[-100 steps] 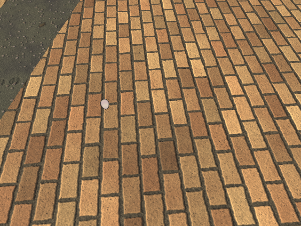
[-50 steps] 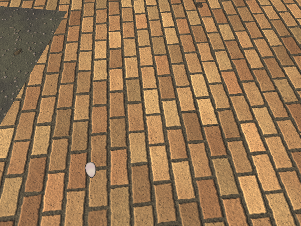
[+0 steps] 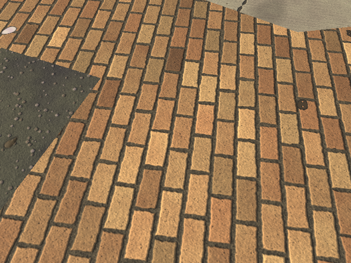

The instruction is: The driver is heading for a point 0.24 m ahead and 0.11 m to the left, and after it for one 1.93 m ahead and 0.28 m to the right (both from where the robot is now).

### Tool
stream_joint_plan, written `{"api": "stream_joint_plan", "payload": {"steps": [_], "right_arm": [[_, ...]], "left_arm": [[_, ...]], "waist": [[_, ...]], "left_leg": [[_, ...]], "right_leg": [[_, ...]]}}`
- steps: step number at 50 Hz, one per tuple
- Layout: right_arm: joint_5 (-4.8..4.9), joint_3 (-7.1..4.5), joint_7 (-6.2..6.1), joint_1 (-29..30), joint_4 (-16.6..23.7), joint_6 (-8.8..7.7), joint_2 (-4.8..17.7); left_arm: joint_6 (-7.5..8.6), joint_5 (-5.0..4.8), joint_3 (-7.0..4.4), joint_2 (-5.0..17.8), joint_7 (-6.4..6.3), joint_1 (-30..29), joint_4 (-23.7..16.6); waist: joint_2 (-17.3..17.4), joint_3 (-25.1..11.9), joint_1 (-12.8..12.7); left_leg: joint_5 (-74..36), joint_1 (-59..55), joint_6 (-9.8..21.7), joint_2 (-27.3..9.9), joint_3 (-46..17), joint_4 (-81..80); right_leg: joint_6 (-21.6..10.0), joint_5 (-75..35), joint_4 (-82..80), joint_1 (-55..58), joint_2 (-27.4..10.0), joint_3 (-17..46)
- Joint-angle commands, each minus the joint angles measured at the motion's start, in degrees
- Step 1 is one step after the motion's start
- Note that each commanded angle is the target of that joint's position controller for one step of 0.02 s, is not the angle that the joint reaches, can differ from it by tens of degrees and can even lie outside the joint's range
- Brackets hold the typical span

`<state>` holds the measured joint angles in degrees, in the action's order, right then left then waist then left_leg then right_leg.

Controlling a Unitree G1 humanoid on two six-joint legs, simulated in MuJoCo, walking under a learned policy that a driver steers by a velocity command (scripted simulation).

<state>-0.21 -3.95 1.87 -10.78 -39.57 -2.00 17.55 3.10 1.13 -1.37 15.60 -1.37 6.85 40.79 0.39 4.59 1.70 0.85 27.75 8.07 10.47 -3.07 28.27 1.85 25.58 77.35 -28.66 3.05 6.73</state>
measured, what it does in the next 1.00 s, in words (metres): walks ahead: right foot, then left foot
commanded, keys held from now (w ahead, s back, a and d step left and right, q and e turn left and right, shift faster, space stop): q+shift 0.18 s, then w+q+shift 0.12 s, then w+e+shift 0.70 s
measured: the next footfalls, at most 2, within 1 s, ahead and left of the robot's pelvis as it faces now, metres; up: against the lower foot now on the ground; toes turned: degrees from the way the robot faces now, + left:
right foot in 0.40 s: +0.25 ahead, -0.16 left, +0.00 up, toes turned +28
left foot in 0.78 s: +0.39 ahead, +0.15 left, +0.00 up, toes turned +2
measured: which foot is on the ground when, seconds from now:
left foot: down 0.00-0.40, up 0.42-0.76, down 0.78-1.00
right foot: up 0.00-0.38, down 0.40-0.78, up 0.80-1.00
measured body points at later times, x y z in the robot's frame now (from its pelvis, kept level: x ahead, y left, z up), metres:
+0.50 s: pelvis +0.19 -0.07 +0.02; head +0.19 -0.08 +0.47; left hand +0.18 +0.23 -0.07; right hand +0.44 -0.24 -0.05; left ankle +0.15 +0.04 -0.67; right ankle +0.22 -0.17 -0.72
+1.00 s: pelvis +0.47 +0.00 +0.01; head +0.48 -0.01 +0.46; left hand +0.64 +0.28 -0.07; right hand +0.51 -0.30 -0.10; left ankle +0.35 +0.15 -0.72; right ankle +0.52 -0.11 -0.62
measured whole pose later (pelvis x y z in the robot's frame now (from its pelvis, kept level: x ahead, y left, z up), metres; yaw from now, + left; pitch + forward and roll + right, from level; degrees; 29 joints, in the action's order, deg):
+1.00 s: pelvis +0.47 +0.00 +0.01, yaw -3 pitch +2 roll +4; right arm -0.4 -5.3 -0.2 -20.0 -43.3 -5.1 17.5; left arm 1.5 -3.0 -3.4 19.3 0.8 12.8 36.7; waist -3.0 -1.3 3.0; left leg 20.8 0.0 -2.0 0.9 4.9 18.5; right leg -1.9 17.7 74.3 -44.3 -6.3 0.1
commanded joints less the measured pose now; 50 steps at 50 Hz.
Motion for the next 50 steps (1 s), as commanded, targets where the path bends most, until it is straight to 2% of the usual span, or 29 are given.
{"api": "stream_joint_plan", "payload": {"steps": [1, 4, 7, 9, 12, 15, 17, 19, 20, 21, 22, 23, 24, 25, 27, 29, 32, 36, 38, 39, 40, 41, 42, 43, 44, 45, 47, 48, 50], "right_arm": [[0.22, -2.24, -1.29, 2.14, 6.95, 0.27, 7.28], [0.86, -3.22, -3.07, -0.26, 6.9, 1.53, 9.86], [1.82, -3.47, -4.55, -0.07, 7.78, 3.44, 10.34], [1.86, -3.47, -4.97, -0.28, 8.21, 4.2, 10.02], [1.93, -3.34, -4.67, -0.14, 9.06, 4.18, 9.72], [1.82, -3.14, -4.16, -0.58, 9.33, 3.8, 9.08], [1.2, -1.92, -3.57, -0.65, 9.18, 3.15, 6.51], [0.7, -0.27, -2.64, -1.85, 8.2, 2.23, 3.29], [0.42, 0.8, -2.27, -1.81, 8.24, 1.71, 0.83], [1.22, 1.77, -2.05, -1.89, 9.26, 0.62, -1.72], [2.83, 1.1, -2.18, 1.92, 11.73, -1.0, 1.81], [2.44, 0.13, -2.23, 5.06, 11.21, -2.3, 6.38], [1.3, -0.07, -1.98, 6.31, 10.6, -3.28, 7.0], [0.06, 0.1, -1.87, 6.69, 10.33, -3.88, 5.85], [-0.39, 0.22, -1.68, 8.81, 10.7, -5.11, 4.12], [-0.16, 0.46, -1.59, 11.42, 10.76, -5.65, 2.11], [0.63, 0.81, -0.95, 14.98, 10.92, -6.33, -0.54], [2.71, -0.7, -0.82, 17.23, 11.37, -6.87, 2.13], [2.84, -2.14, -1.52, 11.61, 10.3, -7.05, 4.96], [2.83, -3.34, -2.43, 1.33, 8.5, -6.89, 7.94], [1.43, -4.35, -3.35, -12.57, 6.51, -5.96, 12.05], [0.9, -4.33, -2.2, -14.81, 3.88, -5.19, 12.75], [0.34, -3.22, -2.09, -12.53, 4.56, -4.76, 7.36], [0.23, -2.61, -2.45, -12.43, 3.81, -4.36, 5.02], [-0.38, -2.1, -2.56, -11.58, 2.97, -3.87, 4.18], [-0.89, -1.59, -2.33, -10.39, 1.89, -3.55, 3.01], [-0.67, -0.93, -1.88, -7.29, 0.62, -3.7, 1.19], [-0.33, -0.82, -1.78, -5.23, 0.34, -3.84, 1.08], [0.12, -1.1, -2.06, -0.14, 0.28, -4.39, 2.9]], "left_arm": [[-1.19, 0.4, -2.76, 7.33, -1.03, 6.69, -3.64], [-1.4, 0.62, -2.74, 5.49, -1.7, 3.96, -4.95], [-1.83, -0.2, -3.25, 6.1, -1.94, 0.62, -5.95], [-1.5, -0.47, -3.49, 6.24, -1.82, -1.71, -6.42], [-0.24, -1.25, -3.73, 6.55, -0.87, -4.17, -6.85], [1.82, -2.1, -4.14, 6.95, 0.26, -5.2, -6.91], [2.93, -2.41, -4.34, 7.06, 0.99, -1.38, -5.22], [3.81, -1.97, -4.14, 5.57, 1.45, 3.79, -3.37], [4.13, -1.29, -4.06, 5.99, 1.47, 8.48, -2.78], [4.05, -0.22, -4.23, 9.32, 1.52, 12.27, -2.33], [4.02, 0.69, -5.25, 13.29, 2.36, 13.69, -1.68], [3.83, -0.92, -5.01, 11.59, 2.43, 13.54, -2.22], [3.38, -1.73, -4.37, 10.2, 2.4, 14.57, -2.5], [3.01, -2.18, -4.07, 9.97, 2.61, 15.73, -2.85], [2.31, -2.64, -3.56, 9.49, 2.09, 17.27, -2.38], [1.79, -2.69, -2.88, 7.79, 1.48, 17.97, -1.94], [1.05, -3.37, -2.77, 7.52, 0.79, 17.81, -1.4], [0.27, -4.31, -3.12, 8.18, 0.61, 18.29, -0.44], [0.07, -4.58, -3.13, 7.69, 0.73, 16.34, -0.94], [0.41, -3.94, -2.88, 6.61, 1.05, 13.35, -2.26], [1.19, -3.2, -1.59, 1.98, 1.26, 13.56, -4.1], [2.06, -5.1, -0.22, 0.07, 0.84, 17.86, -6.33], [1.77, -5.95, -1.13, 4.09, 0.31, 14.33, -5.49], [1.32, -4.56, -1.56, 5.8, 0.42, 9.89, -5.41], [1.03, -3.58, -1.67, 5.21, 0.68, 8.78, -5.18], [0.69, -3.36, -1.56, 3.66, 1.23, 6.67, -6.15], [-0.56, -4.35, -0.67, 0.36, 2.26, 4.69, -8.27], [-1.04, -4.45, -0.4, -0.06, 2.61, 4.32, -9.21], [-1.28, -3.82, -0.17, 0.94, 3.22, 3.45, -10.85]], "waist": [[-0.91, -10.23, -4.17], [0.08, -12.98, -3.33], [3.22, -13.27, -2.28], [5.36, -11.83, -1.23], [9.17, -11.14, 0.35], [10.31, -9.48, 1.01], [11.07, -9.68, 0.51], [8.39, -9.4, -1.64], [3.81, -10.68, -3.45], [-6.8, -8.19, -2.67], [-15.6, 1.0, -3.19], [-9.74, 4.72, -4.37], [-5.8, 3.64, -4.89], [-5.24, 1.51, -5.12], [-7.21, 0.22, -5.66], [-9.76, -0.64, -6.15], [-10.94, -1.44, -6.55], [-11.62, -2.42, -5.85], [-11.4, -5.59, -1.65], [-9.78, -11.8, 3.78], [0.59, -23.8, 8.86], [19.94, -26.88, 5.84], [15.27, -17.26, 6.68], [10.25, -10.27, 7.74], [5.27, -7.02, 6.51], [4.8, -2.51, 4.89], [5.25, 1.67, 1.73], [5.37, 2.47, 0.05], [5.51, 3.99, -3.21]], "left_leg": [[-3.01, -10.52, 7.12, -14.77, -25.87, -12.25], [-9.65, -11.22, 5.54, -13.36, -24.63, -9.58], [2.45, -13.19, 2.11, -11.75, -26.42, -9.33], [9.37, -13.75, 0.82, -10.68, -27.77, -9.53], [30.97, -13.7, 2.37, -10.25, -31.95, -12.6], [34.71, -13.08, 3.2, -10.7, -34.81, -11.27], [33.62, -13.54, 3.43, -12.65, -33.15, -8.93], [36.17, -9.18, 2.14, -11.71, -28.67, -4.14], [38.68, -5.24, 0.24, -9.11, -23.27, 5.62], [33.91, 3.72, -2.71, -3.87, -11.7, 19.64], [31.15, 20.34, -3.57, -5.37, -5.88, 25.07], [26.04, 23.92, -4.5, -9.41, -5.82, 28.77], [21.59, 23.46, -5.08, -10.36, -5.1, 29.4], [19.13, 21.78, -5.71, -10.42, -3.87, 28.72], [13.69, 17.18, -6.97, -10.89, -2.48, 23.16], [9.84, 9.97, -8.41, -9.29, -0.4, 17.16], [7.31, -1.42, -9.99, -6.3, 0.61, 5.97], [7.0, -12.28, -10.87, -5.36, -0.66, -3.13], [6.86, -24.31, -9.21, -7.58, -0.67, -7.68], [7.91, -38.46, -6.63, -13.11, -4.1, -6.36], [15.6, -60.78, -1.33, -25.58, -17.65, -3.35], [31.23, -64.39, 5.71, -36.49, -37.64, -7.51], [35.35, -56.83, 4.77, -34.79, -35.25, -9.16], [28.97, -50.87, 3.06, -32.02, -26.81, -10.4], [23.88, -45.76, 2.3, -29.7, -21.53, -12.12], [18.65, -40.65, 1.99, -28.14, -17.02, -13.59], [12.15, -32.25, 1.04, -27.52, -10.59, -16.57], [8.7, -29.14, 0.89, -27.46, -7.48, -17.85], [2.85, -22.07, -0.16, -25.99, 0.16, -21.04]], "right_leg": [[0.6, -2.12, -8.63, -5.08, -2.35, 1.89], [2.69, -6.34, -15.93, -5.57, -0.73, 2.16], [3.64, -11.3, -21.22, -7.54, -0.04, 3.66], [3.58, -13.09, -25.42, -7.5, 0.29, 4.3], [3.22, -14.12, -34.3, -3.87, 0.52, 3.84], [2.41, -12.36, -43.68, 3.66, 0.96, 3.54], [1.21, -14.31, -46.89, 9.05, -1.25, 1.24], [-1.73, -14.79, -53.23, 19.39, -3.24, -0.95], [-4.86, -6.48, -55.49, 25.14, -8.17, 5.44], [-10.37, 7.95, -61.44, 28.69, -15.57, 19.38], [-16.87, 22.23, -69.24, 27.7, -22.47, 40.17], [-17.57, 21.74, -69.06, 26.16, -23.07, 40.98], [-16.17, 16.74, -67.73, 26.61, -20.3, 36.31], [-14.86, 12.86, -67.1, 27.41, -17.06, 32.29], [-13.72, 5.63, -67.96, 25.59, -13.2, 26.25], [-13.36, -2.14, -68.21, 20.89, -10.32, 21.42], [-13.09, -7.34, -66.82, 15.02, -7.69, 18.56], [-12.96, -9.91, -63.18, 14.24, -7.76, 22.09], [-10.9, -20.77, -56.43, 11.96, -6.62, 21.48], [-8.55, -25.05, -45.17, 5.63, -5.15, 18.22], [-5.59, -15.41, -25.06, -8.89, -1.04, 10.33], [-4.93, 7.24, -12.68, -22.56, -0.93, 4.65], [-4.42, 2.52, -5.7, -28.7, -6.36, 2.22], [-4.26, -1.4, -2.37, -30.24, -7.54, -0.18], [-4.3, -3.66, -1.19, -29.26, -8.88, -1.44], [-4.55, -5.21, -1.13, -29.8, -10.46, -1.73], [-4.73, -5.34, 0.09, -29.6, -13.25, -1.56], [-4.17, -6.22, -0.01, -29.44, -13.98, -1.29], [-2.9, -12.81, -4.55, -25.91, -14.57, -1.18]]}}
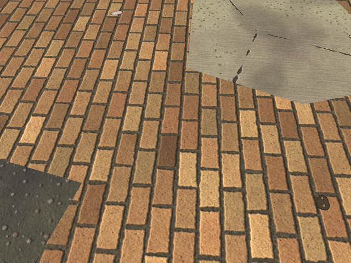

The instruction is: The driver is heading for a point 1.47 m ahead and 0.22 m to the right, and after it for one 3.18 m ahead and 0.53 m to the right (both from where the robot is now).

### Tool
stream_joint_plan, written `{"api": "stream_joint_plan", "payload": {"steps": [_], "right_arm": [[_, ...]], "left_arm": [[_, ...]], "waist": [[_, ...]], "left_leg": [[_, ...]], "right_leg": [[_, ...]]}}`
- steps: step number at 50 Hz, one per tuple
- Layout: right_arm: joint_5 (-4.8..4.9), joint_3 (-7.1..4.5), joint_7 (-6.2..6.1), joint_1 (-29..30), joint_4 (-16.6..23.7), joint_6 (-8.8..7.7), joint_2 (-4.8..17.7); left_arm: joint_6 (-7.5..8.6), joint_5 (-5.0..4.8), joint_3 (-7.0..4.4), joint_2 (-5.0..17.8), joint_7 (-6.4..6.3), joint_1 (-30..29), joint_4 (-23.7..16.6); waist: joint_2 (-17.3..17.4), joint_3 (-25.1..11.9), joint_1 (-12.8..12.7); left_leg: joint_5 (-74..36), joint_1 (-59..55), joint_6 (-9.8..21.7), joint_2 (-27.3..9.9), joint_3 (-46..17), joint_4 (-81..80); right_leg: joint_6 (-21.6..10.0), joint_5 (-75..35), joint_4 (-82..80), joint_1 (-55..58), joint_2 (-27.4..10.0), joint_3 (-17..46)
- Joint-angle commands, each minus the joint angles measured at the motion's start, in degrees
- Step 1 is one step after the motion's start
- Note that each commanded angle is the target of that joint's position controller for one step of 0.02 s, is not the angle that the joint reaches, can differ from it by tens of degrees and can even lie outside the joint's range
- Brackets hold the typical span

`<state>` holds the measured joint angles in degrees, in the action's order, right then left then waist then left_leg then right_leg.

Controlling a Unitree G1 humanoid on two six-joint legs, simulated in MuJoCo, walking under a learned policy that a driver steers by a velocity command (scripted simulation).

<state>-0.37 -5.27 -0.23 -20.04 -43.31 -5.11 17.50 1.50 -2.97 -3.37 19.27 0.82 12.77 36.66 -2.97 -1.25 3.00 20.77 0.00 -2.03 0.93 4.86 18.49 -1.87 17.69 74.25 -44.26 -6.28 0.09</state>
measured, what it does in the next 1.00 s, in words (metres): walks ahead, turning right: right foot, then left foot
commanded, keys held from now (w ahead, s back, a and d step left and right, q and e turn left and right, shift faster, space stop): w+e+shift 0.36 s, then w+shift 0.20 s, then w+q+shift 0.44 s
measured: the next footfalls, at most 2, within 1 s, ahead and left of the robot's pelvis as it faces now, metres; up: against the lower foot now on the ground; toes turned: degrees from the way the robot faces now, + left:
right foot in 0.20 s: +0.36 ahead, -0.13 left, +0.00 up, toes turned -16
left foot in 0.64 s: +0.84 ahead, -0.14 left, +0.00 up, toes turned -31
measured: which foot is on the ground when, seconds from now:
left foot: down 0.00-0.20, up 0.22-0.62, down 0.64-1.00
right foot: up 0.00-0.18, down 0.20-0.66, up 0.68-1.00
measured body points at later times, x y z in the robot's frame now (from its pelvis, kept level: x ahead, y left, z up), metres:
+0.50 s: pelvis +0.44 -0.10 +0.01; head +0.45 -0.13 +0.46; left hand +0.58 +0.13 -0.10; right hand +0.56 -0.42 -0.04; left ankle +0.73 -0.02 -0.66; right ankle +0.32 -0.12 -0.73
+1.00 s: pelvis +0.89 -0.25 +0.01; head +0.92 -0.25 +0.46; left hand +1.24 -0.17 -0.01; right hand +0.73 -0.46 -0.11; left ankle +0.80 -0.12 -0.73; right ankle +1.05 -0.49 -0.68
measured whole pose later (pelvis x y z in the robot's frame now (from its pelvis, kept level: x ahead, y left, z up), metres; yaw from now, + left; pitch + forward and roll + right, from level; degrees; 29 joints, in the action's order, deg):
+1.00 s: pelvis +0.89 -0.25 +0.01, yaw -17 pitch +0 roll +0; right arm 2.4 -2.3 0.1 -33.2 -46.8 -4.2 13.1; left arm 8.8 0.6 -0.1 14.5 1.7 -4.0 32.8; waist -0.8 2.2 9.0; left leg 19.8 -3.5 4.9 6.3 -13.1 17.4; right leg 1.5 -4.4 32.7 -36.8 -1.5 8.5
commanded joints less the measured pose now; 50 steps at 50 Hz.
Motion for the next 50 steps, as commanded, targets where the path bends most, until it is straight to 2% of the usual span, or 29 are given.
{"api": "stream_joint_plan", "payload": {"steps": [1, 3, 5, 7, 8, 9, 10, 11, 12, 13, 14, 15, 16, 18, 21, 24, 28, 30, 32, 33, 34, 35, 36, 37, 38, 39, 42, 47, 50], "right_arm": [[0.34, -0.12, -0.16, 10.88, 3.97, -1.54, 4.37], [0.52, -0.77, -0.33, 9.56, 2.97, -1.9, 6.85], [0.27, -1.32, -0.2, 6.12, 1.72, -1.88, 10.22], [-0.01, -2.13, -0.39, 4.01, 1.37, -0.75, 14.47], [-0.02, -2.45, -0.39, 4.96, 1.95, -0.03, 15.96], [0.41, -2.17, -0.43, 7.32, 3.51, -0.08, 15.47], [-0.35, 0.23, -0.2, 4.93, 3.32, -1.05, 7.44], [0.23, 3.18, 0.76, -4.14, 8.42, -3.41, 0.59], [1.24, 2.03, 1.23, 3.73, 9.26, -5.41, 9.25], [3.08, 1.83, 0.88, 10.17, 11.27, -5.82, 9.64], [2.2, 2.38, 0.21, 11.13, 11.06, -5.81, 8.1], [0.73, 2.42, -0.2, 9.81, 9.98, -5.17, 7.09], [0.66, 2.16, -0.05, 6.76, 9.13, -3.99, 7.29], [0.14, 1.94, -0.02, 6.73, 8.61, -2.29, 7.05], [-1.82, 3.4, 0.23, 16.28, 11.79, -2.14, 3.17], [-0.97, 4.26, 1.33, 22.82, 13.58, -3.1, 0.27], [1.35, 2.41, 1.7, 26.88, 15.44, -3.51, 4.69], [1.9, 0.86, 1.61, 20.6, 14.08, -3.36, 7.45], [3.21, -0.96, 0.54, 0.8, 10.14, -1.83, 10.71], [1.81, -0.99, 0.54, -11.97, 7.26, -1.16, 13.1], [1.49, -1.19, 1.96, -13.41, 4.3, -1.54, 13.9], [1.4, 0.0, 2.0, -10.15, 5.5, -1.42, 7.48], [0.61, 0.4, 1.83, -6.83, 6.23, -1.02, 5.5], [0.03, 0.13, 2.41, -5.74, 5.99, -1.24, 6.89], [-0.06, 0.14, 2.67, -4.19, 5.77, -1.61, 6.6], [-0.17, 0.95, 2.75, -3.23, 5.36, -1.53, 4.53], [2.0, 1.35, 2.07, -3.44, 4.14, -1.17, 3.53], [2.47, 0.44, -0.06, -5.61, 2.71, -0.37, 5.94], [3.51, 0.35, -0.26, -9.09, 0.65, -0.01, 5.44]], "left_arm": [[0.43, 0.63, 1.82, -1.96, 1.42, -3.19, -6.98], [0.83, 1.53, 1.8, -1.13, 2.35, -7.54, -7.33], [1.32, 1.58, 1.22, -0.02, 3.04, -9.55, -7.62], [1.09, 0.3, -0.67, 4.13, 3.14, -5.39, -7.52], [0.56, -0.3, -2.38, 7.37, 3.01, 3.24, -5.93], [-0.32, -0.2, -4.92, 12.0, 2.47, 18.15, -1.99], [-1.2, -0.73, -5.23, 13.62, 1.38, 22.5, 1.18], [0.1, 1.08, -4.72, 18.08, 1.59, 14.94, -2.85], [0.81, 1.46, -4.18, 12.58, 1.52, 16.19, -4.86], [1.84, 2.2, -3.94, 11.94, 1.46, 15.51, -3.87], [2.87, 2.39, -3.64, 11.4, 1.73, 11.8, -3.78], [3.43, 3.04, -3.18, 10.27, 1.74, 7.31, -4.48], [3.64, 4.0, -2.73, 9.08, 1.43, 4.3, -5.16], [3.54, 2.64, -1.7, 5.77, 0.82, 2.92, -4.32], [3.6, 1.8, -0.9, 3.84, -1.09, 4.3, -1.92], [3.72, 1.53, -1.21, 4.24, -1.27, 9.06, 1.23], [3.33, 0.97, -1.66, 4.78, -1.5, 12.84, 4.84], [2.35, 2.5, -2.22, 6.94, -1.69, 11.85, 5.44], [1.42, 4.97, -2.12, 8.11, -1.23, 6.22, 4.7], [1.89, 5.78, -0.68, 3.26, -1.3, 8.23, 3.7], [3.3, 2.12, 1.33, -2.8, -0.34, 17.93, 3.91], [4.52, 0.64, 1.13, 2.25, -0.02, 12.9, 3.1], [5.53, 0.63, 0.99, 4.41, 0.41, 2.17, 0.67], [6.54, 1.76, 1.45, 3.16, 0.46, -3.84, -1.41], [7.07, 3.02, 1.35, 2.54, 0.31, -5.71, -2.04], [7.11, 3.46, 1.33, 1.45, 0.43, -5.48, -1.92], [6.9, 4.01, 1.44, 1.17, 0.21, -4.88, -2.15], [8.11, 4.06, 2.5, -1.56, 1.03, -19.56, -7.44], [8.06, 2.59, 1.0, 0.64, 0.52, -21.71, -8.74]], "waist": [[8.11, 10.36, -5.22], [3.3, 11.28, -3.59], [2.64, 9.58, -3.12], [9.03, 3.52, -7.3], [11.33, -1.77, -12.55], [9.38, -8.57, -20.14], [-2.59, -7.13, -18.02], [-20.81, -18.45, -5.92], [-8.86, -22.87, -12.33], [-2.58, -10.93, -11.21], [7.56, -4.58, -7.31], [9.44, -1.28, -3.76], [5.92, 0.27, -0.77], [3.67, 4.31, 0.58], [2.94, 9.08, -2.69], [1.37, 7.5, -7.84], [-1.45, 8.45, -9.05], [-3.97, 4.09, -5.25], [-6.51, -7.21, 6.71], [5.21, -17.03, 8.79], [33.83, -23.49, 1.92], [23.34, -16.59, 3.42], [11.23, -7.59, 4.54], [2.03, -1.59, 3.04], [0.27, -0.18, 1.06], [1.18, 1.04, -1.1], [4.07, 4.32, -3.59], [5.48, 9.13, 0.94], [7.98, 7.48, 1.7]], "left_leg": [[-18.67, 8.5, 9.07, -14.81, -3.26, -12.53], [-22.42, 10.82, 7.28, -12.04, 3.77, -14.41], [-43.82, 7.72, 6.48, -12.29, 6.48, -11.94], [-76.27, -0.21, 5.87, -14.09, 7.14, 1.0], [-85.79, -0.03, 5.85, -15.07, 6.99, 13.81], [-83.0, 9.19, 4.86, -13.95, 6.25, 31.69], [-20.21, 26.72, 2.08, -5.44, 4.46, 56.66], [13.98, 44.99, 1.47, 3.23, -6.48, 76.77], [5.13, 47.12, 4.15, 0.18, -15.1, 72.79], [1.93, 49.24, 4.87, -0.8, -13.34, 68.67], [-0.96, 46.09, 4.61, -3.03, -13.48, 63.16], [-2.42, 41.08, 4.1, -4.83, -14.06, 59.16], [-2.94, 37.36, 3.26, -5.85, -14.86, 57.21], [-2.27, 35.29, 1.32, -7.05, -13.6, 49.85], [-18.41, 31.63, -1.37, -6.13, -7.38, 33.19], [-36.8, 20.84, -1.14, -2.95, -4.4, 18.68], [-32.83, 27.83, 1.1, -3.1, -7.27, 8.91], [-24.32, 25.95, 3.43, -0.6, -3.67, 10.26], [-18.11, 6.38, 7.36, -0.06, -0.92, 15.05], [-8.57, -15.92, 12.47, -7.24, -13.04, 20.85], [15.55, -28.44, 22.32, -18.3, -51.25, 2.49], [26.19, -26.42, 19.65, -17.87, -59.59, -4.99], [18.25, -17.72, 17.61, -16.45, -50.37, -4.11], [9.05, -8.78, 17.69, -13.93, -46.03, -4.92], [1.66, -4.49, 17.84, -11.64, -41.44, -4.86], [-2.64, -1.01, 17.09, -8.4, -36.75, -6.0], [-7.87, 4.89, 19.22, -7.82, -33.81, -7.62], [-9.87, 22.9, 15.49, -4.04, -27.03, -11.11], [-10.36, 19.73, 12.82, -4.77, -29.01, -8.31]], "right_leg": [[1.07, -9.8, -6.19, -6.73, -4.94, 4.27], [-0.09, -18.45, -17.46, 1.46, -2.52, -0.96], [-2.78, -20.78, -24.56, 10.71, 2.68, -6.75], [-5.26, -13.29, -24.68, 18.6, 8.25, -10.73], [-7.07, -9.45, -24.39, 28.64, 10.37, -11.07], [-10.01, -13.04, -29.42, 49.78, 11.2, -8.35], [-12.23, -12.56, -31.04, 64.26, 6.8, 2.31], [-24.96, 5.82, -44.55, 75.69, -6.89, 40.73], [-22.57, 22.87, -55.61, 73.93, -8.28, 51.09], [-19.66, 22.85, -60.35, 63.91, -7.9, 49.79], [-18.09, 17.22, -60.77, 52.46, -6.58, 46.34], [-17.41, 10.05, -59.43, 42.81, -4.02, 40.28], [-17.95, 6.4, -59.66, 35.79, -1.82, 36.02], [-17.68, 1.7, -61.47, 27.82, 1.15, 28.71], [-15.15, -11.27, -62.56, 19.04, 6.34, 16.28], [-12.24, -7.97, -64.09, 16.83, 6.48, 13.85], [-10.83, -14.4, -60.57, 36.65, 0.43, 17.74], [-9.34, -40.87, -54.18, 47.22, -2.14, 16.1], [-6.72, -65.05, -30.5, 44.97, -0.66, 11.04], [-4.95, -45.3, -6.39, 28.53, 3.84, 9.51], [-0.61, 6.1, 12.06, 9.52, 14.27, 8.14], [-2.59, 5.36, 11.56, 1.88, 9.63, 9.95], [-3.79, 2.86, 8.36, 1.04, 7.27, 9.37], [-3.95, 2.14, 3.85, 1.76, 6.66, 8.58], [-3.72, 1.25, -2.16, 3.7, 5.04, 8.81], [-3.45, 0.02, -6.14, 6.43, 4.13, 8.86], [0.27, 0.57, -16.42, 6.3, 3.18, 7.59], [3.95, -23.83, -39.03, 20.7, 7.06, 3.55], [4.14, -28.12, -44.62, 28.1, 8.02, 5.39]]}}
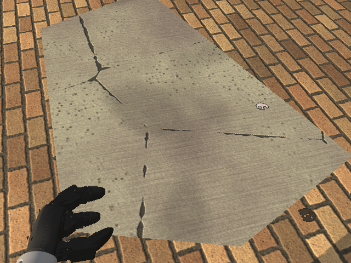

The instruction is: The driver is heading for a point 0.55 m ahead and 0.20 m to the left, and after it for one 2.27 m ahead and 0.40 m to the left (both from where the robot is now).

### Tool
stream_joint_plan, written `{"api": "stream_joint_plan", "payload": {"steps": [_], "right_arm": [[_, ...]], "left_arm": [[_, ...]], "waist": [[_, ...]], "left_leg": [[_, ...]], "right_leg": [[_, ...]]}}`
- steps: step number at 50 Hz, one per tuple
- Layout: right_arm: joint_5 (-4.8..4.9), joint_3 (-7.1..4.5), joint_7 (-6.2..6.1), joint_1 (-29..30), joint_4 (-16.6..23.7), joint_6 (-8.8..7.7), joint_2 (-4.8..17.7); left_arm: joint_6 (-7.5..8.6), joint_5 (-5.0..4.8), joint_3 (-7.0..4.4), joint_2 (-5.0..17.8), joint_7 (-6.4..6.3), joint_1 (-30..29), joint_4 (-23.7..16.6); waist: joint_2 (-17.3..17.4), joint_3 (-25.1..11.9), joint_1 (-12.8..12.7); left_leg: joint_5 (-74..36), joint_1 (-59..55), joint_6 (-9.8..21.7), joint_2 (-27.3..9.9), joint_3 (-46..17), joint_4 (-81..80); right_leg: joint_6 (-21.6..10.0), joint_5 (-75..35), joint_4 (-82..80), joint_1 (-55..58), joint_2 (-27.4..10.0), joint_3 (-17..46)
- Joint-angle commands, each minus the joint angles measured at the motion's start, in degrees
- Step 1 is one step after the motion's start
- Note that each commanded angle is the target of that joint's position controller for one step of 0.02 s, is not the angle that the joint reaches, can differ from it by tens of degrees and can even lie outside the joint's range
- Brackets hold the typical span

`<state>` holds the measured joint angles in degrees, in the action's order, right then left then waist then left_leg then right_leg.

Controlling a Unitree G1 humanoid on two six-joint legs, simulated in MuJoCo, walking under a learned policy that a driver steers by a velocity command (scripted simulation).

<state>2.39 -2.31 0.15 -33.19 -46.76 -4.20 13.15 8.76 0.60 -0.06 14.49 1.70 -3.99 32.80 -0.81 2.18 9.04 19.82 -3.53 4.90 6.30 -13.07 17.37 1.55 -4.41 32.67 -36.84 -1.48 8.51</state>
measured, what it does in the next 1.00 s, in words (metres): walks ahead, turning left: right foot, then left foot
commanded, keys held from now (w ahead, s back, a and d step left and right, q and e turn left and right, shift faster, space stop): w+q+shift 0.32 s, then q+shift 0.26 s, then e+shift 0.42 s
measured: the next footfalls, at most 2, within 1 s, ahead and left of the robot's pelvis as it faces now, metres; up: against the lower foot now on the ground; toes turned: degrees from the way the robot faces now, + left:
right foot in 0.10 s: +0.31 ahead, -0.16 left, +0.00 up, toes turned +13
left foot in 0.50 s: +0.62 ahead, +0.20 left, +0.00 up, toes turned +31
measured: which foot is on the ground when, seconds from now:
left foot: down 0.00-0.08, up 0.10-0.48, down 0.50-1.00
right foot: up 0.00-0.08, down 0.10-0.50, up 0.52-1.00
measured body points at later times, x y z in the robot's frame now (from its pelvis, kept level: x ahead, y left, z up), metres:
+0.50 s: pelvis +0.43 +0.04 -0.04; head +0.45 +0.08 +0.41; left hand +0.29 +0.31 -0.17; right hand +0.78 -0.06 -0.08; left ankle +0.59 +0.18 -0.73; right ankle +0.28 -0.17 -0.72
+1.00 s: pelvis +0.64 +0.09 +0.00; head +0.67 +0.09 +0.45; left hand +0.62 +0.39 -0.10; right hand +0.92 -0.07 -0.11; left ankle +0.59 +0.18 -0.74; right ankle +0.73 +0.00 -0.72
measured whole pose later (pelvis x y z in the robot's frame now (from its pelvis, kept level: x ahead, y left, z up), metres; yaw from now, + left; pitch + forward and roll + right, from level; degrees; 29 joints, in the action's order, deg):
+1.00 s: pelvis +0.64 +0.09 +0.00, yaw +27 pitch +1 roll +3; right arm -0.5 -2.5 -0.9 -6.4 -41.4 0.6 15.9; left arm -1.0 -1.1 -2.4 17.3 0.7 13.8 39.8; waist -1.3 1.2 -0.4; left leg 15.0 13.4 1.9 2.3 5.2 27.0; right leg 2.5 16.3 42.6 -25.6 -4.6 -0.5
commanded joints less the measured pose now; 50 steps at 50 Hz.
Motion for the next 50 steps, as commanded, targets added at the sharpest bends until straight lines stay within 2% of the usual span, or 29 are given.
{"api": "stream_joint_plan", "payload": {"steps": [1, 3, 4, 5, 6, 7, 8, 9, 10, 11, 13, 15, 18, 21, 23, 24, 25, 26, 27, 28, 29, 30, 31, 32, 35, 38, 41, 44, 50], "right_arm": [[0.89, -2.57, -0.77, 3.79, 3.66, -0.65, 9.34], [0.49, -2.94, -0.79, 3.95, 3.29, 0.18, 9.93], [-0.65, -3.17, -0.5, 6.6, 4.47, 0.62, 11.29], [-2.91, -2.16, -0.4, 8.95, 7.05, 0.79, 8.32], [0.32, 0.89, -0.02, -2.14, 8.64, 0.06, -0.53], [2.26, 0.46, -1.01, 1.13, 7.78, 0.47, 4.63], [1.45, -0.54, -1.27, 9.28, 8.63, 0.58, 8.23], [-0.06, -0.82, -1.23, 14.75, 9.49, 0.63, 8.67], [-1.08, -0.89, -0.69, 17.63, 10.9, 0.55, 7.71], [-0.64, -0.95, 0.01, 17.76, 11.5, 1.09, 6.28], [0.82, -0.6, 0.55, 18.11, 12.97, 2.8, 3.64], [0.11, -0.09, 1.14, 20.43, 14.35, 3.58, 3.14], [-1.28, -0.01, 2.34, 24.22, 15.48, 2.73, 5.23], [-2.31, -0.89, 4.15, 27.05, 15.72, 1.72, 7.07], [-1.58, -2.73, 4.56, 20.76, 14.34, 2.17, 11.15], [-1.37, -4.51, 4.27, 12.4, 12.57, 2.78, 14.5], [-1.13, -6.48, 3.2, 3.47, 10.49, 3.73, 17.83], [-0.56, -6.37, 1.7, 6.9, 10.72, 4.22, 20.39], [-4.27, -5.58, 1.95, 12.94, 16.64, 2.68, 24.19], [-3.83, -5.92, 2.54, 14.43, 18.82, 2.52, 21.29], [-2.72, -5.61, 2.7, 16.83, 18.63, 1.97, 20.22], [-1.56, -4.71, 2.37, 20.53, 18.26, 1.54, 16.84], [-1.93, -3.81, 1.96, 23.09, 18.42, 1.35, 14.65], [-3.4, -3.46, 1.71, 24.35, 18.02, 1.24, 14.1], [-3.6, -1.64, 0.96, 22.63, 13.46, 0.54, 10.33], [-4.3, -0.87, 0.3, 24.38, 10.79, 0.78, 9.04], [-4.88, -1.47, -0.02, 25.59, 9.58, 1.58, 10.81], [-4.21, -2.11, -0.59, 24.97, 8.3, 3.15, 11.62], [-1.95, -3.04, -1.82, 26.17, 7.73, 5.11, 11.89]], "left_arm": [[0.76, -1.58, -2.98, 6.74, -0.65, -4.92, -5.05], [0.95, -1.99, -4.99, 9.81, -1.35, 0.4, -4.67], [0.73, -2.34, -6.01, 11.45, -1.96, 10.43, -3.49], [-0.24, -2.34, -6.92, 14.25, -3.0, 26.23, -1.35], [-0.79, -1.17, -7.23, 18.48, -1.68, 29.74, 1.57], [-1.3, -1.28, -6.5, 12.52, -1.38, 28.49, 0.95], [-1.79, -1.38, -5.75, 8.9, -1.88, 25.64, 1.44], [-2.25, -0.59, -5.47, 8.33, -1.99, 24.08, 2.74], [-2.46, 0.56, -5.29, 7.61, -1.88, 22.6, 3.89], [-2.27, 1.34, -4.9, 6.19, -1.85, 21.21, 4.87], [-1.94, 0.04, -4.47, 3.92, -1.3, 18.35, 6.58], [-1.7, -1.01, -4.67, 4.27, -1.22, 16.58, 7.54], [-1.65, -0.63, -5.44, 8.16, -2.07, 11.18, 7.03], [-1.65, -1.03, -6.45, 13.88, -2.95, 15.17, 8.16], [-2.26, -2.29, -7.48, 17.94, -3.08, 16.3, 7.93], [-2.84, -2.84, -7.78, 18.78, -2.96, 15.62, 7.33], [-2.84, -3.03, -7.17, 16.61, -2.6, 15.31, 6.78], [-2.57, -1.29, -4.66, 7.52, -1.85, 19.24, 5.9], [-1.95, -0.51, -2.97, 7.15, -1.22, 30.97, 3.59], [-1.68, -0.55, -4.02, 14.93, -1.02, 24.7, 3.28], [-1.95, -1.44, -4.19, 15.03, -1.5, 18.47, 1.45], [-2.73, -1.17, -3.87, 13.34, -2.54, 18.0, 2.35], [-3.87, -0.87, -3.79, 13.37, -3.12, 19.21, 3.52], [-5.1, -1.07, -3.96, 13.78, -3.23, 20.92, 4.45], [-6.04, -0.44, -2.91, 9.27, -3.94, 21.55, 5.67], [-6.69, -0.95, -1.96, 6.02, -3.78, 21.48, 6.95], [-7.21, -1.8, -2.67, 8.22, -3.15, 15.93, 5.23], [-8.15, -1.98, -3.64, 10.22, -2.43, 12.79, 2.97], [-8.86, -1.84, -4.4, 8.48, -0.31, 16.11, 1.71]], "waist": [[6.17, 3.61, -4.82], [7.25, -1.08, -8.93], [7.97, -8.43, -14.97], [4.35, -20.29, -21.31], [-23.28, -32.79, -14.25], [-21.11, -26.5, -16.14], [-13.87, -15.26, -17.74], [-3.73, -8.22, -17.09], [-1.84, -4.12, -15.24], [-3.26, -2.35, -12.99], [-5.1, -0.51, -10.05], [-3.23, 2.89, -8.92], [0.12, 7.13, -7.39], [1.43, 4.02, -8.64], [-2.74, -1.54, -4.54], [-3.7, -6.08, 0.23], [-0.73, -9.98, 4.8], [17.08, -8.19, -1.12], [21.78, -25.02, -8.8], [7.99, -31.95, -3.36], [2.37, -22.08, -4.64], [-4.57, -15.62, -7.73], [-4.76, -11.83, -9.48], [-2.54, -10.27, -10.9], [-0.21, -10.84, -10.87], [1.37, -12.39, -10.85], [4.79, -8.31, -8.29], [5.46, -4.78, -6.65], [6.25, -5.26, -8.21]], "left_leg": [[-12.25, 19.45, 5.19, -10.5, -11.6, -5.0], [-31.85, 13.51, 2.84, -9.75, -10.65, 6.27], [-37.46, 15.49, 0.92, -8.41, -8.87, 18.32], [-29.48, 25.32, -0.18, -6.34, -6.0, 37.38], [10.53, 44.04, -2.39, -0.94, -0.37, 58.31], [7.94, 51.51, -2.08, -6.4, 1.86, 65.04], [3.56, 55.09, -1.98, -8.17, 4.69, 65.39], [0.41, 53.55, -1.94, -10.36, 6.4, 63.55], [-1.45, 51.37, -1.74, -12.07, 6.7, 61.14], [-1.71, 48.54, -1.63, -14.11, 6.25, 59.64], [-0.62, 48.24, -1.31, -16.5, 6.54, 58.26], [-3.5, 50.92, -2.14, -17.79, 7.09, 55.84], [-17.35, 45.12, -3.3, -15.83, 10.93, 41.1], [-28.34, 30.12, -2.24, -8.29, 19.29, 25.85], [-24.22, 21.04, 0.03, -3.16, 21.75, 23.92], [-22.68, 11.09, 2.14, -1.43, 21.26, 23.71], [-26.71, -3.32, 4.54, -1.72, 17.87, 21.58], [-47.85, -10.36, 8.98, -9.09, 4.28, 16.4], [-52.31, -24.07, 23.92, -25.59, -28.78, 14.15], [-31.07, -21.32, 21.69, -24.57, -33.71, 6.14], [-19.97, -12.34, 18.68, -21.24, -29.94, 2.88], [-18.55, -3.42, 15.53, -20.16, -25.37, 2.72], [-27.33, 5.85, 14.59, -19.95, -20.68, 3.06], [-37.2, 13.77, 14.46, -19.57, -15.9, 3.54], [-53.89, 22.35, 12.96, -17.11, -3.26, 4.16], [-49.67, 22.48, 10.13, -14.4, 6.68, 3.09], [-35.27, 21.66, 9.4, -15.43, 8.9, -0.28], [-26.18, 16.26, 10.02, -19.25, 6.92, -0.55], [-31.7, 8.5, 6.48, -22.52, 8.69, 7.24]], "right_leg": [[0.53, -3.55, -4.67, 20.54, 3.11, -2.62], [-1.23, 4.3, -5.82, 26.61, 4.25, -4.26], [-3.02, 6.97, -3.19, 37.79, 1.16, -3.1], [-5.84, 18.46, 1.61, 56.96, -8.35, 5.3], [-16.31, 41.62, -8.57, 75.34, -24.76, 39.58], [-14.31, 54.24, -14.53, 70.25, -23.03, 45.06], [-11.75, 45.93, -15.29, 62.05, -20.18, 33.46], [-10.33, 31.9, -15.55, 52.88, -17.95, 23.83], [-10.65, 23.27, -16.54, 45.19, -16.47, 18.01], [-10.64, 18.19, -17.41, 39.96, -15.16, 12.9], [-10.23, 16.42, -20.2, 34.76, -14.62, 6.2], [-10.17, 8.97, -22.06, 31.6, -14.61, -0.73], [-7.87, -1.89, -24.3, 24.53, -10.27, -13.46], [-4.81, -20.84, -19.48, 25.94, -7.97, -19.41], [-3.74, -40.14, -7.88, 31.24, -9.2, -19.93], [-3.39, -44.84, 3.84, 29.85, -9.98, -19.39], [-1.23, -33.24, 19.62, 21.76, -8.41, -19.04], [1.84, 31.46, 42.18, 9.76, 2.14, -18.95], [3.4, 45.48, 62.98, -3.2, 7.62, -5.17], [1.38, 37.91, 60.36, -2.19, 4.95, 1.64], [0.36, 33.5, 53.64, -3.96, 3.74, 1.04], [0.75, 30.91, 49.02, -3.58, 0.57, -0.04], [1.2, 29.54, 46.71, 0.09, -0.96, -0.92], [1.62, 29.6, 44.93, 5.19, -2.66, -1.43], [2.82, 28.42, 36.89, 10.85, -4.26, -4.27], [3.21, 16.56, 24.73, 14.55, -4.76, -4.67], [3.23, 9.75, 17.8, 13.62, -4.12, -5.4], [2.73, 15.89, 15.4, 7.66, -4.84, -5.81], [-0.75, 20.69, 4.18, 10.49, -2.21, -10.93]]}}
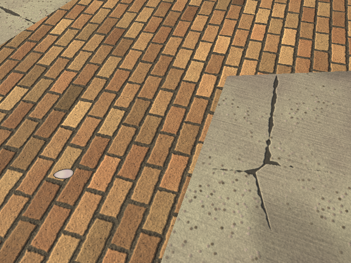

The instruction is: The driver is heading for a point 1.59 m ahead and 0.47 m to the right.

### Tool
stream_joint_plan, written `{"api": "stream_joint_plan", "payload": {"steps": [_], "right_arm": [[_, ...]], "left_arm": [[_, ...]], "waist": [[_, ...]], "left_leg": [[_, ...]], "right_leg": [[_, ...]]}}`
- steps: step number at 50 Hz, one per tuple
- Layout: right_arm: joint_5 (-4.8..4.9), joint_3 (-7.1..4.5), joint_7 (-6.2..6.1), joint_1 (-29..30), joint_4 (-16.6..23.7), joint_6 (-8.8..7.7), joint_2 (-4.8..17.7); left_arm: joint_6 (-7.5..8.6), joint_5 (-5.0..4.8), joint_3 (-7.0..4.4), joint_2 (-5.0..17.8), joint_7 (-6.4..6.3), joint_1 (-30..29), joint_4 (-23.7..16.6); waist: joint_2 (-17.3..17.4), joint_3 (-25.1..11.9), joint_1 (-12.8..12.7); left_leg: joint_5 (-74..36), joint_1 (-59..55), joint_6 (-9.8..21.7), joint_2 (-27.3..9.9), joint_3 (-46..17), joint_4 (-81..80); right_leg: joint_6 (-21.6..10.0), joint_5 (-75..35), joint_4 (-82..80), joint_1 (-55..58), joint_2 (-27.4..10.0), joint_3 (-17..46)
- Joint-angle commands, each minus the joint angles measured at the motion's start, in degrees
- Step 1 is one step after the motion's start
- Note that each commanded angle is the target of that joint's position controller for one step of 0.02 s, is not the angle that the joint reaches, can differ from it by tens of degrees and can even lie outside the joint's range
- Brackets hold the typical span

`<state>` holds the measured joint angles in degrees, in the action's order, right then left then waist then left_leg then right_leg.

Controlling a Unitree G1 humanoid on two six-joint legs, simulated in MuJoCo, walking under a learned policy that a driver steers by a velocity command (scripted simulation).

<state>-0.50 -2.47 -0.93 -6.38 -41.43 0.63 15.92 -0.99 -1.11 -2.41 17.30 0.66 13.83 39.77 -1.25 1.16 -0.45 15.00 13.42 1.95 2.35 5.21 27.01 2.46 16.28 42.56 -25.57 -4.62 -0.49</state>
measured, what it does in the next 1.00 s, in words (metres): steps on the spot, turning right: right foot, then left foot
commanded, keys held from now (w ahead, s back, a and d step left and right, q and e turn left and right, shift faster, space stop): e+shift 0.50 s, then shift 0.50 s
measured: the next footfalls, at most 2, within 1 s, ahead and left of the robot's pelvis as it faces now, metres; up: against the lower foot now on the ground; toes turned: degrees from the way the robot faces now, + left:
right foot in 0.04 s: +0.07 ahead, -0.13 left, +0.00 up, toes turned -4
left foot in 0.56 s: +0.21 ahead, +0.04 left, +0.00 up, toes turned -40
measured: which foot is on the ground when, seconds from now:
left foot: down 0.00-0.04, up 0.06-0.54, down 0.56-1.00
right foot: up 0.00-0.02, down 0.04-0.54, up 0.56-0.92, down 0.94-1.00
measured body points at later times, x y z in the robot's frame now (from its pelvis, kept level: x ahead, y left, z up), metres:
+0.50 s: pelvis +0.07 -0.02 +0.01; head +0.11 -0.05 +0.45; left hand +0.35 +0.17 -0.06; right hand +0.12 -0.36 -0.09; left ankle +0.17 +0.08 -0.71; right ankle +0.03 -0.12 -0.73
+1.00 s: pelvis +0.09 -0.03 +0.00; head +0.10 -0.05 +0.45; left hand +0.36 +0.08 -0.10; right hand +0.00 -0.31 -0.12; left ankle +0.18 +0.07 -0.73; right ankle -0.01 -0.12 -0.73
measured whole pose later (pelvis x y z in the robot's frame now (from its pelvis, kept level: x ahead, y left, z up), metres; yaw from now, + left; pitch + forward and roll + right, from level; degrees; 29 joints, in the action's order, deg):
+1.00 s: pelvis +0.09 -0.03 +0.00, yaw -38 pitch +0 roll +0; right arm -0.5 -1.5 -0.2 -10.6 -46.5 -0.1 15.5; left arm -2.5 0.9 -1.7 15.6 -1.2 11.5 37.6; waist 0.8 2.9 2.2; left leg 14.3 14.2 -2.0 -0.8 -2.9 28.4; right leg -0.3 16.2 27.3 -10.9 1.3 3.6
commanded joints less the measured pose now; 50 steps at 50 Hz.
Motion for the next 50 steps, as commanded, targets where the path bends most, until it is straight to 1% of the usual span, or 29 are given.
{"api": "stream_joint_plan", "payload": {"steps": [1, 2, 3, 4, 5, 6, 7, 8, 11, 15, 23, 25, 26, 27, 28, 29, 30, 31, 32, 33, 36, 40, 43, 45, 46, 47, 48, 49, 50], "right_arm": [[1.46, -2.95, -0.95, -0.59, 2.2, 0.39, 8.82], [1.37, -2.9, -0.96, -2.77, 1.71, 0.05, 7.68], [-1.39, -2.31, -0.67, -2.3, 4.67, -0.57, 5.99], [-1.87, -2.02, -0.33, 3.64, 6.3, -1.22, 5.86], [-0.7, -2.26, 0.03, 4.31, 6.22, -1.59, 6.71], [0.09, -2.34, -0.09, 4.08, 5.5, -1.57, 6.47], [-0.07, -2.39, -0.47, 4.53, 4.96, -1.39, 6.38], [-0.23, -2.63, -0.7, 5.24, 5.04, -1.24, 6.93], [0.55, -2.33, -0.46, 5.07, 4.24, -1.33, 5.86], [0.79, -2.46, -0.45, 5.92, 3.21, -1.3, 6.04], [0.99, -3.43, 0.51, 6.82, 2.89, -2.82, 7.53], [1.21, -4.1, 0.9, 4.53, 2.31, -3.32, 8.54], [1.18, -4.44, 1.01, 2.04, 1.41, -3.49, 8.84], [0.84, -4.84, 0.92, 0.83, 1.03, -3.39, 9.91], [0.04, -4.9, 0.6, 2.93, 2.41, -2.73, 12.39], [-2.07, -4.99, 0.73, 1.52, 2.09, -2.33, 13.66], [-1.28, -4.61, 0.68, 2.4, 2.66, -2.5, 11.77], [-0.51, -3.74, 0.35, 3.96, 3.25, -2.34, 8.82], [0.04, -3.2, -0.02, 4.19, 3.41, -1.89, 7.82], [0.56, -2.93, -0.28, 3.92, 3.12, -1.54, 7.91], [0.15, -2.41, -0.7, 0.57, 1.64, -0.79, 8.11], [0.28, -2.38, -0.44, -0.54, 0.89, -0.41, 9.19], [0.8, -2.52, -0.14, -2.0, 0.07, 0.07, 10.44], [1.59, -1.99, -0.03, -1.81, -0.59, 0.17, 9.62], [1.85, -1.58, 0.05, -3.87, -1.51, -0.21, 8.62], [0.84, -0.95, 0.4, -5.44, -1.74, -1.01, 7.21], [-0.62, -0.03, 0.98, -7.03, -1.23, -2.12, 4.1], [-0.77, 0.09, 0.83, -4.0, -1.35, -2.3, 4.49], [-0.81, -0.16, 0.75, -2.36, -1.68, -2.18, 5.68]], "left_arm": [[1.07, -0.1, -2.52, 5.94, 0.84, 0.67, -4.64], [1.23, 0.37, -3.84, 9.18, 0.39, 3.07, -4.35], [1.35, 0.76, -6.06, 17.91, -0.5, 4.54, -5.81], [1.75, 1.94, -5.38, 15.39, -0.25, 7.53, -6.4], [2.3, 2.13, -5.01, 13.61, -0.1, 7.63, -6.4], [2.46, 1.12, -5.07, 12.44, -0.46, 4.67, -6.83], [2.0, -0.07, -4.9, 11.5, -0.84, 2.7, -7.43], [1.45, -0.82, -4.56, 10.7, -1.49, 1.01, -8.13], [-0.04, -0.15, -5.04, 11.59, -2.68, -0.08, -9.21], [-0.96, -0.31, -5.5, 12.49, -3.72, -0.34, -9.95], [-2.08, -0.08, -5.68, 12.57, -3.56, -3.16, -11.9], [-2.25, -0.31, -5.64, 12.4, -3.34, -4.85, -12.63], [-2.32, -0.46, -5.29, 11.76, -3.27, -6.25, -12.91], [-2.3, -0.3, -4.56, 9.67, -3.12, -4.47, -12.6], [-2.3, 0.91, -3.29, 5.57, -2.65, 1.92, -11.17], [-1.67, 0.45, -4.04, 8.7, -2.7, 0.83, -13.05], [-1.14, 1.05, -5.05, 12.89, -2.69, 1.37, -12.0], [-1.27, 0.74, -5.61, 14.32, -2.72, 0.1, -10.43], [-1.73, 0.74, -5.35, 12.87, -2.94, -0.3, -9.3], [-1.95, 0.83, -4.78, 11.23, -2.97, -0.5, -9.25], [-1.36, 0.2, -3.15, 7.44, -2.64, -2.81, -9.86], [-0.89, 0.72, -1.78, 5.15, -2.56, -4.24, -9.53], [-0.75, 0.42, -1.67, 5.4, -2.34, -3.61, -8.07], [-0.62, 0.59, -1.61, 4.51, -2.1, -0.45, -5.9], [-0.56, 0.95, -1.64, 5.07, -2.11, -0.31, -5.59], [-0.66, 1.52, -1.91, 7.55, -2.47, -0.2, -6.23], [-1.06, 2.35, -2.65, 11.55, -2.74, -1.99, -6.57], [-0.66, 2.82, -1.49, 6.74, -1.97, -3.77, -6.5], [-0.09, 2.91, -0.74, 4.19, -1.41, -4.7, -6.36]], "waist": [[5.74, -5.01, -0.04], [-0.13, -5.6, -0.41], [-17.03, -6.73, 1.22], [-15.9, -11.09, -3.18], [-8.75, -12.42, -3.34], [-4.46, -11.44, -1.79], [-1.99, -10.17, -1.34], [-2.39, -9.63, -0.55], [-4.59, -10.0, 0.3], [-5.79, -9.72, 0.13], [-9.47, -7.49, -0.7], [-10.08, -7.29, 0.28], [-9.64, -7.54, 1.63], [-6.23, -8.94, 0.93], [7.12, -10.97, -2.96], [16.48, -6.89, -2.54], [13.4, -5.7, -2.53], [9.44, -3.98, -1.75], [7.22, -3.58, -1.41], [7.12, -2.76, -0.71], [9.09, -2.87, 0.96], [11.76, -4.75, 1.99], [12.67, -4.98, 2.79], [11.19, -4.64, 0.64], [9.68, -4.48, 0.56], [5.0, -6.39, 1.41], [-6.9, -7.12, 4.27], [-7.11, -6.7, 2.43], [-5.39, -4.79, 2.0]], "left_leg": [[-26.24, -7.51, 6.94, -16.76, -7.05, 1.8], [-19.61, -3.25, 2.49, -12.05, -2.82, 11.05], [6.09, 14.79, -3.91, -2.62, 1.55, 27.95], [23.42, 26.43, -5.12, 3.54, -6.95, 38.51], [21.59, 27.85, -4.39, 1.47, -11.43, 43.37], [17.16, 28.92, -4.2, 0.34, -12.01, 43.23], [14.18, 28.88, -4.43, -0.5, -12.19, 40.17], [11.57, 27.39, -4.72, -1.04, -12.69, 37.81], [6.89, 24.56, -6.22, 1.25, -12.56, 30.77], [3.8, 21.59, -7.46, 2.91, -13.82, 22.54], [2.01, 12.51, -6.38, 3.63, -15.47, 9.19], [-0.21, 6.47, -5.6, 3.1, -14.89, 1.65], [-5.9, 1.84, -5.0, 1.97, -13.59, -4.35], [-11.76, -4.91, -3.05, -2.9, -15.7, -7.96], [-19.12, -11.58, 2.26, -14.83, -27.36, -8.05], [-24.34, -8.93, 11.67, -22.32, -40.07, -9.83], [-21.26, -6.49, 14.6, -24.43, -40.93, -9.65], [-17.86, -4.5, 12.71, -20.45, -33.49, -8.69], [-14.09, -4.13, 10.27, -16.64, -28.62, -8.21], [-14.53, -3.76, 9.92, -15.38, -26.61, -8.39], [-18.55, -5.91, 10.18, -12.49, -20.99, -8.73], [-19.71, -8.2, 10.7, -13.28, -19.38, -7.89], [-21.38, -6.89, 10.79, -13.92, -19.63, -6.88], [-22.5, -4.57, 9.23, -13.13, -18.58, -4.53], [-20.79, -2.04, 6.84, -12.18, -17.94, -3.85], [-14.88, 2.37, 2.9, -10.59, -16.06, -1.37], [-3.46, 5.83, -1.1, -4.86, -9.78, 1.63], [0.73, 0.9, -3.63, -4.63, -8.31, -0.33], [-2.79, -0.69, -4.7, -4.47, -8.24, -0.76]], "right_leg": [[-3.02, -6.06, -12.23, 4.03, 2.61, -2.66], [-5.67, -20.47, -18.4, 10.64, 0.97, 3.77], [-14.42, -46.69, -18.11, 22.54, -12.72, 25.45], [-22.95, -51.56, -19.67, 29.35, -16.77, 34.48], [-21.76, -49.62, -19.17, 30.79, -14.71, 30.93], [-18.66, -46.31, -18.08, 30.56, -11.34, 26.77], [-16.45, -42.86, -18.4, 28.58, -9.44, 24.8], [-15.26, -41.44, -18.69, 27.28, -8.07, 23.58], [-14.31, -39.37, -19.26, 25.85, -5.2, 23.79], [-13.27, -33.99, -18.97, 23.29, -3.52, 26.55], [-11.71, -26.22, -17.47, 18.42, -0.59, 34.84], [-10.59, -23.17, -16.64, 16.64, 0.99, 36.6], [-9.35, -19.96, -14.93, 15.41, 2.39, 35.37], [-7.41, -9.06, -10.79, 12.33, 5.02, 32.62], [-4.89, 14.26, 0.42, 6.56, 11.75, 23.93], [-1.97, 24.08, 11.47, -3.61, 15.92, 16.96], [0.16, 20.76, 20.41, -5.56, 11.28, 15.35], [1.06, 16.3, 23.57, -5.24, 9.75, 14.29], [1.76, 13.48, 25.36, -4.91, 9.52, 13.41], [2.34, 11.68, 27.42, -5.43, 9.74, 12.43], [3.02, 9.85, 22.75, -4.68, 9.22, 8.43], [3.12, 10.38, 6.33, 1.93, 5.79, 5.47], [2.53, 6.82, -5.5, 8.54, 5.65, 2.7], [0.66, -3.22, -19.79, 15.73, 6.42, 1.36], [-1.04, -8.56, -25.15, 20.22, 5.84, 2.65], [-3.04, -16.54, -23.51, 26.48, 0.36, 8.35], [-7.52, -24.89, -20.12, 26.36, -5.96, 14.22], [-10.41, -17.49, -21.11, 18.71, -6.97, 14.72], [-8.96, -10.35, -21.52, 17.03, -3.89, 12.98]]}}
Keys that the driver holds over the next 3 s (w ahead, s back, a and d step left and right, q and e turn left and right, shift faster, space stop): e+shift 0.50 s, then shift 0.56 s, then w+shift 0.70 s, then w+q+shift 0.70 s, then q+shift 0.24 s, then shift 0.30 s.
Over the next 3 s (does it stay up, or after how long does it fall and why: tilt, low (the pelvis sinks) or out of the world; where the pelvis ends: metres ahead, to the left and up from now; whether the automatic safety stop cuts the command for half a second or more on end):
stays up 1.28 -0.48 -0.01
